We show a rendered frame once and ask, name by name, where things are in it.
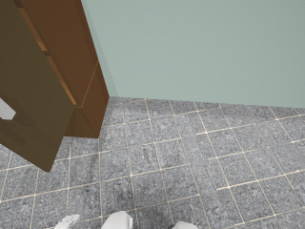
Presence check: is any robot left thigh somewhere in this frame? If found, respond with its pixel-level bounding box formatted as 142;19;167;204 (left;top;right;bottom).
101;212;133;229

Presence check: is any robot left hand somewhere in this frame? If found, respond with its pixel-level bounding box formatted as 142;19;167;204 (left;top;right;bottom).
54;214;80;229

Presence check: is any handle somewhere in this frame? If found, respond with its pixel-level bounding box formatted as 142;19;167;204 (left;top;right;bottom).
0;98;16;120

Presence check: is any cupboard door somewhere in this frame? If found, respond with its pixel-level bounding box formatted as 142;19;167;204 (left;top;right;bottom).
0;0;75;173

